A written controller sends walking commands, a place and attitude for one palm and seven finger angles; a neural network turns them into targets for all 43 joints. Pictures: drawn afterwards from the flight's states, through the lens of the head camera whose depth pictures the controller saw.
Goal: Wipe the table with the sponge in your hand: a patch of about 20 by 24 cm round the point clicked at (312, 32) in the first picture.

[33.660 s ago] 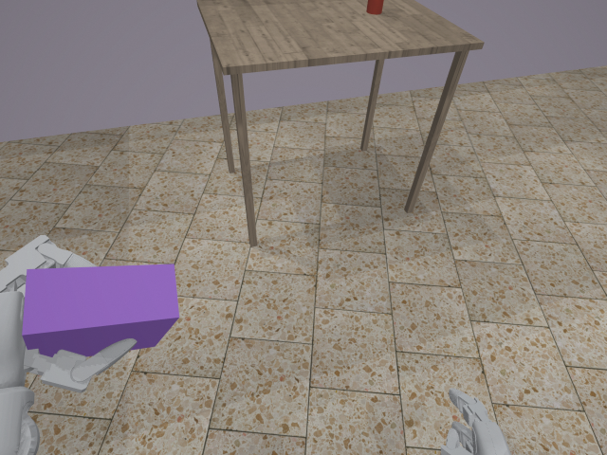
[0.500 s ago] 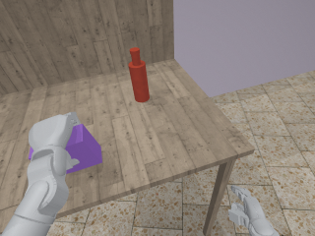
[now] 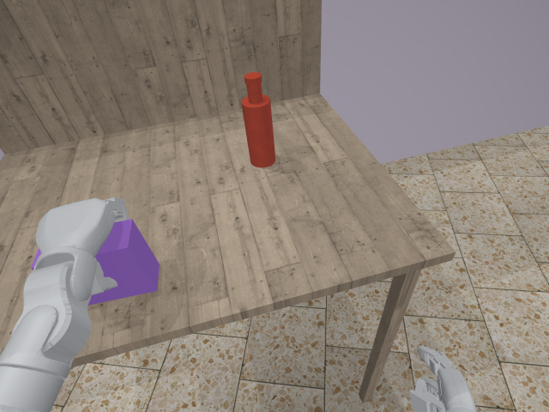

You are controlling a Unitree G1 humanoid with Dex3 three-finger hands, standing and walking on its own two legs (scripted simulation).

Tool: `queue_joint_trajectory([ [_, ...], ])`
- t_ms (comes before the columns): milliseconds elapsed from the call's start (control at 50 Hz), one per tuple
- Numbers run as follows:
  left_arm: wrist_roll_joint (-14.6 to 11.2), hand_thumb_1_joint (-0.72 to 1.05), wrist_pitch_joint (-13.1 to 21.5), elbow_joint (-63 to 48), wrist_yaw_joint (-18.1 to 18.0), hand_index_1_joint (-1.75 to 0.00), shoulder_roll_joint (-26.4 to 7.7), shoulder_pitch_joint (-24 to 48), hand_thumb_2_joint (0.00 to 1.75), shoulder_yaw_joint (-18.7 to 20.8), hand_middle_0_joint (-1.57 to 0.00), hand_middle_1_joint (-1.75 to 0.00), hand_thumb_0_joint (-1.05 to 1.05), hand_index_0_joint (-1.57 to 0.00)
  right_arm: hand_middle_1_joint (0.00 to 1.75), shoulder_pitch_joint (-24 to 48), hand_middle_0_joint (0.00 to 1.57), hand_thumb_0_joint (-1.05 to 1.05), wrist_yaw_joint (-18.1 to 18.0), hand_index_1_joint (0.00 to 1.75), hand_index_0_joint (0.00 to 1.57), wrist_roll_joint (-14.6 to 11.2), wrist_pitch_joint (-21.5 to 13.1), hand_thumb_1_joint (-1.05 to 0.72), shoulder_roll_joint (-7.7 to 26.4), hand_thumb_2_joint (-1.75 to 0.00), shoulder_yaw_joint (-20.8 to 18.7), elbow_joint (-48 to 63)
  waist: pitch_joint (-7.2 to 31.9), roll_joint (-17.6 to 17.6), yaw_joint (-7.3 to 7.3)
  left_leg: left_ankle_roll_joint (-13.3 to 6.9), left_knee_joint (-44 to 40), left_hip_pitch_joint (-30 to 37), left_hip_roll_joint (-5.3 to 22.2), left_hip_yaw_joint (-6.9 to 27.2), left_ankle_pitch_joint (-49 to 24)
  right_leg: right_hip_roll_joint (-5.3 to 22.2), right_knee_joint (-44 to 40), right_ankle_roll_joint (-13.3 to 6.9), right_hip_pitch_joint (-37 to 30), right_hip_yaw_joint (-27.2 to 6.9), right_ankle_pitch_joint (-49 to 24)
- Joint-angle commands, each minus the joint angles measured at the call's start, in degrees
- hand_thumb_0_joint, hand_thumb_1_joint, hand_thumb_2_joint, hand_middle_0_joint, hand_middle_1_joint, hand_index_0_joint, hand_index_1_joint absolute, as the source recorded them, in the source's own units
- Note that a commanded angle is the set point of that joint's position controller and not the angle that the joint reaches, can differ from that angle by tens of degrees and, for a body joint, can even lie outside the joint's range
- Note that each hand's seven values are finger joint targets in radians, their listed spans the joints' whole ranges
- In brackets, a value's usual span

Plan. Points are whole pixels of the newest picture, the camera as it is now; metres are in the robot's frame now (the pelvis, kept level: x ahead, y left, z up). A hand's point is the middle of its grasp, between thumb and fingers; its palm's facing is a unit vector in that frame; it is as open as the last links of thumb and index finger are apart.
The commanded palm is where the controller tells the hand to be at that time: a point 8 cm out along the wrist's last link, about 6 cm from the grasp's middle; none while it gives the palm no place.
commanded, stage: wipe forward along the middle lane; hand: left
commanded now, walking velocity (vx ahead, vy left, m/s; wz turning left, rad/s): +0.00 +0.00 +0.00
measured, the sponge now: (109, 272) +0.27 +0.30 +0.07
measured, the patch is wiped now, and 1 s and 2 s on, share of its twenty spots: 1.00 1.00 1.00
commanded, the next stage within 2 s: slide back across to the first lane in 1.52 s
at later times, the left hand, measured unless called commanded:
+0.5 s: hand (103, 220) +0.33 +0.32 +0.13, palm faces -0.09 -0.01 -1.00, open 9.6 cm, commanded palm +0.32 +0.32 +0.15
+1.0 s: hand (105, 198) +0.38 +0.35 +0.12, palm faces -0.16 +0.01 -0.99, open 9.6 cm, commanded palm +0.38 +0.34 +0.15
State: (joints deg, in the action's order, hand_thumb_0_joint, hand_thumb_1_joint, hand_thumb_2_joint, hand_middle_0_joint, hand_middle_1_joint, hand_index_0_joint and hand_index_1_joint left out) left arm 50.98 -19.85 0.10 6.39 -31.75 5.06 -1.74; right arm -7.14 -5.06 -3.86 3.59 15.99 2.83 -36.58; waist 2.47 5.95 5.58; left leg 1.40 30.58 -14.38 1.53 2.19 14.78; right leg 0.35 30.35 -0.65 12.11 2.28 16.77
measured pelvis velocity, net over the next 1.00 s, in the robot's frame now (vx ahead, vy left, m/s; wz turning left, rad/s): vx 0.00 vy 0.01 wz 0.00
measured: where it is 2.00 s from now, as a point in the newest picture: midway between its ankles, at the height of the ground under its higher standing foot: outside the picture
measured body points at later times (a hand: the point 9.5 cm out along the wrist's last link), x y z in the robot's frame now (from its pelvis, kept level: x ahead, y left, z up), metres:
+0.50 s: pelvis -0.01 +0.00 +0.00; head -0.01 -0.04 +0.45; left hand +0.33 +0.32 +0.18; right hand +0.16 -0.25 -0.11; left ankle +0.02 +0.14 -0.73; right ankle +0.00 -0.11 -0.73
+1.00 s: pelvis +0.00 +0.01 +0.00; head +0.02 -0.02 +0.45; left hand +0.39 +0.35 +0.18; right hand +0.10 -0.27 -0.13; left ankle +0.02 +0.14 -0.73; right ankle +0.00 -0.11 -0.73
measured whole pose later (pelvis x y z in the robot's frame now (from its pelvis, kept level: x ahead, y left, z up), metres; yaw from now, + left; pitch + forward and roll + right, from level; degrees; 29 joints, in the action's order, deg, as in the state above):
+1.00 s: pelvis +0.00 +0.01 +0.00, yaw +0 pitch +6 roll -1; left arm 57.1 -4.2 46.0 6.7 -38.7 37.3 1.3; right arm -15.5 -5.2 -4.5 6.8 18.0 -0.1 -39.4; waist 4.3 4.7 0.4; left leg 0.5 31.6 -24.4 1.9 2.6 13.8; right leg -0.2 29.2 -0.5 21.2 2.5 14.5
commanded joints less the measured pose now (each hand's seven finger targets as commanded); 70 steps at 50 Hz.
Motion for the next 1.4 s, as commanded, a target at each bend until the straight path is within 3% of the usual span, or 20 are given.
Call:
queue_joint_trajectory([
  [0, 2.9, 0.1, -0.8, 3.2, -2.7, -1.6, -13.2, 18.0, 1.3, 5.5, -1.2, -1.6, 0.0, -1.2, 0.3, 10.3, 0.2, 0.0, -0.8, 0.3, 0.2, 0.1, -3.1, -0.9, 6.7, -0.9, -2.8, 8.1, 4.4, -5.9, -1.02, -3.5, -4.9, 1.7, -3.9, -2.5, -4.4, -2.3, -8.6, -2.1, 2.3, -0.1, -2.1],
  [20, 3.3, 0.1, -0.9, 3.9, -2.7, -1.6, -14.4, 18.1, 1.3, 6.5, -1.2, -1.6, 0.0, -1.2, 0.3, 11.2, 0.2, 0.0, -0.9, 0.3, 0.2, 0.1, -3.2, -0.9, 6.8, -0.9, -2.7, 8.2, 4.7, -5.6, -0.69, -3.5, -5.3, 2.0, -3.9, -2.5, -3.8, -2.5, -8.7, -2.4, 2.1, -0.5, -1.3],
  [60, 3.7, 0.1, -0.9, 8.1, -2.3, -1.6, -12.7, 21.1, 1.3, 4.1, -1.2, -1.6, 0.0, -1.2, 0.3, 10.0, 0.2, 0.0, -1.1, 0.3, 0.2, -0.1, -3.1, -0.9, 6.9, -0.9, -2.7, 7.4, 5.0, -8.2, -1.71, -3.5, -5.1, 1.5, -4.0, -2.7, -3.5, -2.2, -8.9, -2.0, 2.5, 0.0, -1.3],
  [120, 3.9, 0.1, -0.1, 9.8, -1.5, -1.6, -12.0, 21.5, 1.3, 3.4, -1.2, -1.6, 0.0, -1.2, 0.3, 10.0, 0.2, 0.0, -0.9, 0.3, 0.2, -0.3, -3.0, -0.9, 7.0, -0.9, -2.8, 7.6, 6.3, -6.7, -1.56, -3.5, -5.7, 1.8, -3.9, -2.3, -3.2, -2.3, -8.9, -2.4, 1.7, 0.0, -1.6],
  [180, 3.8, 0.1, 1.1, 13.8, -0.7, -1.6, -10.2, 24.1, 1.3, 1.2, -1.2, -1.6, 0.0, -1.2, 0.3, 8.4, 0.2, 0.0, -0.9, 0.3, 0.2, -0.3, -2.8, -0.9, 7.4, -0.9, -2.9, 7.1, 5.1, -8.8, -2.63, -3.8, -5.3, 1.0, -3.9, -2.4, -2.8, -2.1, -9.4, -1.9, 2.6, 0.4, -2.0],
  [220, 4.3, 0.1, 2.1, 15.3, -0.7, -1.6, -13.3, 25.3, 1.3, 3.7, -1.2, -1.6, 0.0, -1.2, 0.3, 7.7, 0.2, 0.0, -0.9, 0.3, 0.2, -0.3, -2.6, -0.9, 7.7, -0.9, -3.1, 7.0, 5.2, -8.2, -2.55, -3.8, -5.6, 0.9, -3.8, -2.3, -1.8, -2.2, -9.5, -2.2, 2.8, -0.1, -0.8],
  [240, 4.3, 0.1, 2.8, 15.8, -0.5, -1.6, -11.4, 27.0, 1.3, 1.8, -1.2, -1.6, 0.0, -1.2, 0.3, 7.2, 0.2, 0.0, -1.0, 0.3, 0.2, -0.2, -2.7, -0.9, 7.5, -0.9, -3.1, 7.4, 5.8, -9.0, -2.8, -4.0, -5.3, 0.7, -4.1, -2.5, -2.7, -2.1, -9.2, -2.1, 2.5, 0.3, -1.9],
  [360, 5.0, 0.1, 5.3, 24.2, -0.7, -1.6, -12.2, 31.6, 1.3, 1.8, -1.2, -1.6, 0.0, -1.2, 0.3, 4.2, 0.2, 0.0, -1.1, 0.3, 0.2, -0.3, -2.1, -0.9, 8.2, -0.9, -3.6, 5.9, 3.0, -9.1, -3.99, -3.9, -5.2, -1.0, -3.9, -2.7, -0.8, -2.2, -9.9, -2.0, 5.4, 0.2, -0.1],
  [420, 5.8, 0.1, 6.8, 26.5, -0.8, -1.6, -14.8, 32.7, 1.3, 3.8, -1.2, -1.6, 0.0, -1.2, 0.3, 2.7, 0.2, 0.0, -0.8, 0.3, 0.2, -0.2, -1.7, -0.9, 8.5, -0.9, -4.0, 5.7, 5.1, -8.3, -3.73, -3.8, -4.8, -1.4, -4.0, -2.5, -2.1, -2.3, -9.4, -2.3, 4.6, -0.4, -2.1],
  [480, 6.0, 0.1, 7.6, 29.9, -0.6, -1.6, -12.9, 31.6, 1.3, 2.2, -1.2, -1.6, 0.0, -1.2, 0.3, 1.3, 0.2, 0.0, -0.7, 0.3, 0.2, -0.2, -1.0, -0.9, 8.8, -0.9, -4.4, 5.6, 6.4, -10.4, -4.05, -3.9, -3.6, -2.4, -4.1, -3.0, -3.8, -2.2, -8.6, -2.0, 4.1, -0.2, -5.1],
  [540, 6.1, 0.1, 9.0, 30.0, -0.8, -1.6, -15.0, 33.7, 1.3, 3.4, -1.2, -1.6, 0.0, -1.2, 0.3, 0.3, 0.2, 0.0, -0.6, 0.3, 0.2, -0.1, -0.5, -0.9, 9.0, -0.9, -4.6, 5.7, 8.7, -8.6, -4.14, -4.1, -3.1, -2.5, -4.2, -2.9, -4.9, -2.1, -8.0, -2.1, 3.3, -0.5, -6.8],
  [620, 6.1, 0.1, 10.5, 33.1, -1.0, -1.6, -18.4, 37.5, 1.3, 5.8, -1.2, -1.6, 0.0, -1.2, 0.3, -0.8, 0.2, 0.0, -0.8, 0.3, 0.2, -0.2, -0.1, -0.9, 9.3, -0.9, -4.7, 5.2, 6.9, -10.5, -4.86, -4.2, -3.1, -4.5, -4.0, -2.5, -3.6, -2.2, -8.3, -2.0, 4.9, -0.8, -5.5],
  [660, 6.1, 0.1, 11.0, 35.5, -1.3, -1.6, -16.5, 37.3, 1.3, 4.0, -1.2, -1.6, 0.0, -1.2, 0.3, -2.0, 0.2, 0.0, -0.7, 0.3, 0.2, -0.3, -0.1, -0.9, 9.2, -0.9, -5.0, 5.0, 6.4, -10.2, -5.08, -4.3, -2.9, -4.8, -4.1, -2.9, -2.6, -2.0, -8.5, -1.8, 5.7, -0.7, -4.3],
  [820, 7.4, 0.1, 13.9, 40.9, -1.9, -1.6, -23.0, 44.3, 1.3, 7.3, -1.2, -1.6, 0.0, -1.2, 0.3, -4.4, 0.2, 0.0, -1.0, 0.3, 0.2, -0.3, 0.8, -0.9, 9.7, -0.9, -5.2, 4.0, 10.1, -8.7, -5.55, -4.5, -2.2, -6.4, -4.1, -2.6, -3.8, -1.9, -7.7, -2.0, 4.7, -1.6, -6.6],
  [880, 8.1, 0.1, 14.3, 42.7, -2.1, -1.6, -19.4, 44.0, 1.3, 4.3, -1.2, -1.6, 0.0, -1.2, 0.3, -5.8, 0.2, 0.0, -0.5, 0.3, 0.2, -0.3, 1.2, -0.9, 9.6, -0.9, -5.5, 3.8, 10.8, -7.9, -5.96, -4.5, -1.7, -5.8, -3.9, -2.8, -5.2, -2.0, -7.2, -2.1, 5.6, -0.9, -8.4],
  [1040, 8.1, 0.1, 15.9, 45.7, -3.1, -1.6, -21.3, 47.5, 1.3, 5.8, -1.2, -1.6, 0.0, -1.2, 0.3, -7.3, 0.2, 0.0, -0.5, 0.3, 0.2, -0.3, 1.8, -0.9, 9.9, -0.9, -5.9, 3.2, 11.1, -9.8, -6.54, -4.7, -2.0, -6.4, -3.7, -2.7, -5.5, -2.3, -7.4, -2.2, 6.3, -0.7, -8.6],
  [1080, 8.1, 0.1, 15.9, 45.8, -3.6, -1.6, -19.5, 47.7, 1.3, 4.4, -1.2, -1.6, 0.0, -1.2, 0.3, -7.3, 0.2, 0.0, -0.4, 0.3, 0.2, -0.4, 1.9, -0.9, 9.8, -0.9, -5.9, 3.2, 10.8, -9.5, -6.96, -4.6, -2.0, -6.3, -3.7, -2.9, -5.1, -2.3, -7.5, -2.1, 7.3, -0.5, -7.8],
  [1120, 8.3, 0.1, 16.4, 45.9, -4.0, -1.6, -21.6, 49.1, 1.3, 6.2, -1.2, -1.6, 0.0, -1.2, 0.3, -7.6, 0.2, 0.0, -0.4, 0.3, 0.2, -0.3, 1.8, -0.9, 9.9, -0.9, -5.9, 3.1, 12.3, -8.5, -6.46, -4.6, -2.4, -5.9, -3.5, -2.5, -6.6, -2.3, -7.3, -2.5, 6.5, -0.6, -9.4],
  [1300, 10.2, 0.1, 14.9, 50.0, -4.8, -1.6, -18.9, 54.3, 1.3, 2.0, -1.2, -1.6, 0.0, -1.2, 0.3, -8.9, 0.2, 0.0, 0.0, 0.3, 0.2, -0.3, 2.0, -0.9, 9.9, -0.9, -6.0, 2.1, 11.8, -7.1, -8.13, -4.3, -2.6, -4.8, -3.1, -2.2, -5.6, -2.8, -7.4, -2.6, 10.1, 0.2, -6.3],
  [1380, 10.5, 0.1, 15.1, 52.1, -5.0, -1.6, -22.2, 55.7, 1.3, 4.4, -1.2, -1.6, 0.0, -1.2, 0.3, -10.0, 0.2, 0.0, -0.2, 0.3, 0.2, -0.1, 1.9, -0.9, 10.3, -0.9, -6.0, 1.7, 13.0, -7.9, -7.9, -4.2, -2.5, -5.3, -3.0, -1.8, -6.5, -2.8, -7.1, -2.8, 9.5, 0.3, -7.1],
])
